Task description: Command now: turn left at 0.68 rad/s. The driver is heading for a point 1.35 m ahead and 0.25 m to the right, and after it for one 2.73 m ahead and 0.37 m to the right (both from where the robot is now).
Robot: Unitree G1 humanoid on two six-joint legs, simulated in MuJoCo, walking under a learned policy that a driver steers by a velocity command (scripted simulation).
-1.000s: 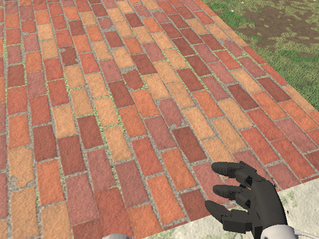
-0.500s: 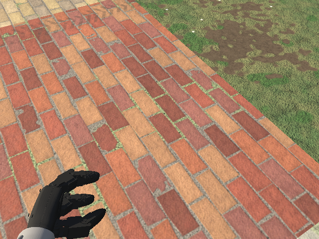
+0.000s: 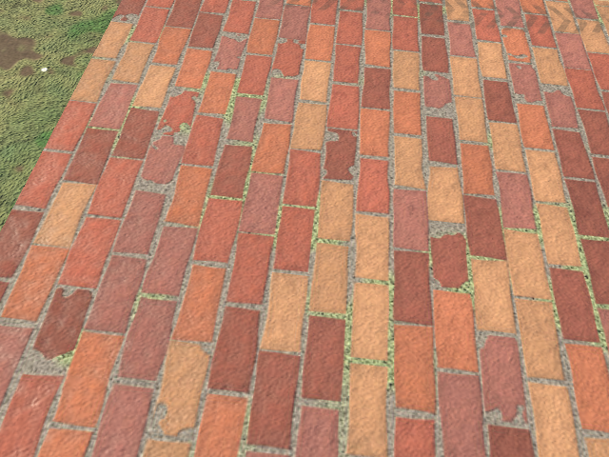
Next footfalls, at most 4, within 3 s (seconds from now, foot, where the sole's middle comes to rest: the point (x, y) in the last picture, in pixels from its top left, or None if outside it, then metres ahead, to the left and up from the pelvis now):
0.38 right None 0.05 -0.14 -0.76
2.64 right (324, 444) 0.47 -0.05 -0.76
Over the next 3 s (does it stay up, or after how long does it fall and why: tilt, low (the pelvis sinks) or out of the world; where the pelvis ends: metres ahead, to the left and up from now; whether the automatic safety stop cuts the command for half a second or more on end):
stays up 0.61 -0.09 0.00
